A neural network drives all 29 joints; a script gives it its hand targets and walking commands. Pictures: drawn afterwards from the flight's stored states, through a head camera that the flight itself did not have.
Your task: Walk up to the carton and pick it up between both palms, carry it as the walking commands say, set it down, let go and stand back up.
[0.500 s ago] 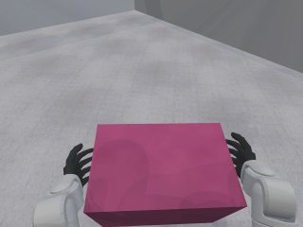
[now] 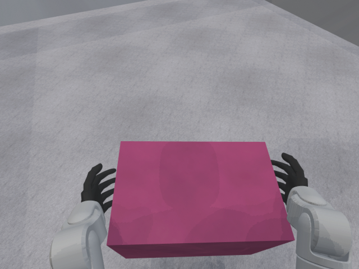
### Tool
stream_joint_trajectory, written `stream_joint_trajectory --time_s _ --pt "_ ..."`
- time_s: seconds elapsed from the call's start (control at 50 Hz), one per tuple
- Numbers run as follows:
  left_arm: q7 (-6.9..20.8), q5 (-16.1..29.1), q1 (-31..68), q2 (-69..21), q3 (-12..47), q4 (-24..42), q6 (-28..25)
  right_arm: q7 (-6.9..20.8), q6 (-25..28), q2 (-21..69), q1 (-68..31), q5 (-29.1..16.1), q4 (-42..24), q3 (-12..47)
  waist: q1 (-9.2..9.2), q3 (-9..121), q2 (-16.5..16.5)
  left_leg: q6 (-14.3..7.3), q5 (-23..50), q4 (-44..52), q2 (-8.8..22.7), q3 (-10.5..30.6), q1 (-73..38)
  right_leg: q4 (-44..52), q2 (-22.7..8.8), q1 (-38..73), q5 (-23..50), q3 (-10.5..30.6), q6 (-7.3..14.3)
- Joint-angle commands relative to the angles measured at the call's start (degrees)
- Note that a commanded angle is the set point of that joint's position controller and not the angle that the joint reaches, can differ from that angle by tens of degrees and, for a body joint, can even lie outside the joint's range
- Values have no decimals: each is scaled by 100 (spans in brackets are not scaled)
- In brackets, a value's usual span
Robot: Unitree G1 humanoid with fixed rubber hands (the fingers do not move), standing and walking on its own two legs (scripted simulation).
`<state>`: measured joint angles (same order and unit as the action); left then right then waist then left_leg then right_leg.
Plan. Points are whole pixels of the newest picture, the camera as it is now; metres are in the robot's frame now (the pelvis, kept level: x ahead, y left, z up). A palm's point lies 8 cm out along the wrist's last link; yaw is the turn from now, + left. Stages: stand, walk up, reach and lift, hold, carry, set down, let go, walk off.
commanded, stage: carry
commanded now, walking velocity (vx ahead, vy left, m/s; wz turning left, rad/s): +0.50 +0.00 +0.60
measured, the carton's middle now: (191, 203) +0.26 +0.00 +0.01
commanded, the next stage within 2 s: none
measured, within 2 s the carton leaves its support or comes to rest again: neither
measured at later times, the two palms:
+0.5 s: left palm (77, 113) +0.50 +0.30 +0.07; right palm (213, 93) +0.56 -0.08 +0.08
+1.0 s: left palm (58, 75) +0.67 +0.40 +0.09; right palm (167, 46) +0.82 +0.05 +0.09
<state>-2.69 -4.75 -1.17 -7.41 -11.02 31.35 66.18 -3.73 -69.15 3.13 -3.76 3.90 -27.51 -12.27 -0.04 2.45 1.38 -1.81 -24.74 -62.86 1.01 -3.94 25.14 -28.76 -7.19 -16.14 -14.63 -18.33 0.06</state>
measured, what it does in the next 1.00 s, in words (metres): walks ahead, turning left: left foot, then right foot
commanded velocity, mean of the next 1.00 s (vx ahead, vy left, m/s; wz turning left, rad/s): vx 0.21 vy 0.00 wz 0.25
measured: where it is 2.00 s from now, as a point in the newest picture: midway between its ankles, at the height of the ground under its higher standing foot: (146, 186)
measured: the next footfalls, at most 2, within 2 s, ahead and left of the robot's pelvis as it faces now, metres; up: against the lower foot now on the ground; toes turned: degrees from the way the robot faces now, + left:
left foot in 0.22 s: +0.27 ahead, +0.12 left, +0.00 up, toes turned +17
right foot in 0.64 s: +0.57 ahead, +0.03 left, +0.00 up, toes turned +3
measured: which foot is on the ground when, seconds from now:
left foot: up 0.00-0.20, down 0.22-0.68, up 0.70-0.84, down 0.86-1.00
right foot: down 0.00-0.26, up 0.28-0.62, down 0.64-1.00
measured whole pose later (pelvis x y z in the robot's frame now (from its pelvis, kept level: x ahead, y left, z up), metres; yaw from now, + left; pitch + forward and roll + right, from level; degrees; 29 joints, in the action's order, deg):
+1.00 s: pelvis +0.53 +0.14 +0.00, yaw +20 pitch +5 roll +0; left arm -3.0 -3.1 -2.4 -7.4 -11.7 36.9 67.3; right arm -5.4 -67.3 7.2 -1.8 5.4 -32.0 -13.0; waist 1.6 3.2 -0.5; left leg -1.1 -21.8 -30.5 1.8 -7.7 13.2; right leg -31.8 -6.3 -16.1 -18.9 -16.1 -0.6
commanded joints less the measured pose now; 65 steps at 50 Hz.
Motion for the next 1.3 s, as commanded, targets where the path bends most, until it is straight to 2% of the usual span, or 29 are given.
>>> stream_joint_trajectory --time_s 0.0,0.08,0.16,0.18,0.2,0.22,0.24,0.26,0.28,0.32,0.36,0.42,0.5,0.58,0.6,0.62,0.64,0.66,0.68,0.72,0.74,0.78,0.84,0.9,0.98,1.1,1.16,1.24,1.28 --pt "920 2182 2822 -4229 4750 862 133 1084 102 4563 -2105 -1748 -764 4553 128 1022 -977 40 81 1355 381 -44 1027 1760 -1679 1707 1196 1411 479" --pt "1034 2433 2787 -4141 4946 905 117 912 169 4476 -1880 -1561 -957 4479 142 1001 -1278 -90 1112 2627 127 -735 431 1514 -1377 1786 2211 332 218" --pt "1023 2446 2692 -3889 4986 1062 179 836 115 4363 -1678 -1575 -1012 4468 86 1358 -1246 -307 1488 3145 -306 -1280 -571 186 -1275 1993 4488 -223 32" --pt "1003 2406 2674 -3814 4973 1085 215 824 84 4323 -1597 -1585 -963 4468 -2 1573 -1165 -416 1601 3417 -465 -1386 -1204 -468 -1136 1875 4547 -408 -94" --pt "978 2331 2695 -3724 4970 1136 267 805 51 4241 -1443 -1595 -856 4432 -171 1980 -891 -671 1480 3522 -556 -1208 -2336 -1432 -888 1343 3975 -456 -265" --pt "946 2245 2810 -3565 4955 1139 329 795 20 4139 -1415 -1577 -781 4377 -386 2046 -106 -1183 1102 3898 410 462 -3338 -2894 -578 -139 2334 -333 -516" --pt "950 2169 2747 -3570 4980 1118 350 802 23 4056 -1597 -1586 -694 4347 -259 2087 1547 -1997 2357 4436 1892 3540 -4504 -4625 363 -2296 -1412 123 -705" --pt "988 2164 2666 -3712 4985 910 324 833 56 4278 -1743 -1710 -835 4516 -210 2071 1049 -2064 4089 4322 2019 3611 -4636 -5227 226 -2903 -1980 1123 -545" --pt "992 2086 2500 -3856 4914 648 296 895 63 4420 -1939 -1796 -875 4571 -182 1822 467 -1809 4453 4157 1988 3084 -4096 -5226 -84 -2910 -1825 1476 -512" --pt "1027 2043 2325 -4251 4762 504 162 1041 129 4809 -2268 -2024 -968 4852 -138 1734 -119 -1451 3931 4278 1759 2406 -3264 -4506 -367 -2460 -1420 1743 -465" --pt "1012 1979 2288 -4481 4692 550 28 1174 210 5015 -2386 -2188 -1008 4996 -117 1604 60 -1232 3492 4592 1518 1964 -2791 -3423 -298 -1956 -1172 1537 -498" --pt "914 1860 2172 -4459 4650 529 -94 1256 282 4831 -2413 -2249 -1148 4992 -135 1369 284 -1210 3567 4788 1314 1661 -2563 -2164 -32 -1623 -580 1212 -483" --pt "763 1853 2142 -4237 4736 813 -137 1227 286 4530 -2155 -2214 -1228 4903 -163 1295 594 -837 5481 4344 962 766 -2762 -919 394 -1267 528 675 -361" --pt "739 1904 2200 -3876 4800 860 17 1096 171 4165 -1841 -2022 -1171 4748 -112 1392 562 -487 6367 3337 677 274 -2813 106 738 -483 1119 332 -126" --pt "747 1890 2241 -3808 4796 845 68 1063 135 4070 -1804 -1999 -1140 4700 -29 1571 391 -325 6144 2732 564 2 -2473 560 668 339 1726 254 -67" --pt "751 1861 2199 -3725 4757 820 116 1036 95 3962 -1822 -1980 -1147 4668 89 1841 142 -130 5372 2035 499 -135 -1739 782 196 1432 2432 567 72" --pt "747 1808 2079 -3566 4665 761 152 1013 36 3828 -1863 -1966 -1230 4638 159 2315 -987 157 2872 836 227 -219 -454 476 -1370 2738 4660 2246 621" --pt "724 1790 1986 -3667 4506 562 163 984 -4 3822 -2181 -2049 -1375 4766 175 2196 -2055 270 -301 47 -406 4 362 696 -1988 2975 5941 3380 1345" --pt "738 1894 1983 -3810 4530 594 189 989 -40 3908 -2046 -2040 -1251 4761 107 2178 -1380 180 -628 -50 -39 564 191 729 -1940 2622 6118 3182 1342" --pt "817 2034 2251 -4023 4638 839 186 1007 -18 4273 -1956 -2025 -1089 4765 55 1837 -787 71 -595 1310 382 573 -83 787 -1645 2035 4943 2199 911" --pt "839 2081 2441 -4132 4735 941 169 1021 12 4425 -1863 -1997 -982 4715 12 1687 -858 66 -676 2263 458 441 -328 752 -1362 1721 4311 1747 721" --pt "877 2190 2628 -4180 4880 1129 133 1013 81 4502 -1860 -1893 -991 4603 20 1846 -1033 134 -310 3086 166 -53 -760 677 -1196 1524 3671 1489 613" --pt "913 2274 2574 -4026 4970 1208 121 948 155 4564 -1945 -1852 -1218 4631 -25 2298 -646 71 1741 3995 425 -166 -1826 299 -914 1146 3107 1000 51" --pt "910 2299 2780 -3921 5036 1287 205 900 144 4416 -2018 -1830 -1179 4549 2 2248 197 -35 5270 3365 1168 267 -2153 -86 -440 697 2068 741 -343" --pt "836 2227 2315 -3850 4919 887 288 866 34 4374 -1715 -1888 -990 4595 -14 2151 147 15 6564 2982 989 119 -2214 -651 -329 663 2851 600 -287" --pt "728 2079 2378 -3912 4795 749 310 894 -33 4405 -2031 -2112 -1101 4800 -69 1692 47 188 7039 2718 835 -48 -1945 -771 -97 635 3139 284 -268" --pt "690 2061 2486 -3995 4801 781 289 908 -12 4478 -2353 -2225 -1207 4886 -66 1722 -42 258 6879 2576 729 -140 -1739 -732 -51 900 3515 232 -231" --pt "644 2074 2567 -4046 4845 900 289 905 -33 4449 -2329 -2256 -1249 4934 -69 1602 -468 448 5172 3007 335 -531 -1180 -908 -203 1559 4947 287 -135" --pt "611 2096 2449 -3981 4882 945 319 889 -65 4394 -2218 -2264 -1228 4918 -87 1556 -180 504 5811 3380 302 -581 -1655 -1351 -123 1155 4606 134 -169"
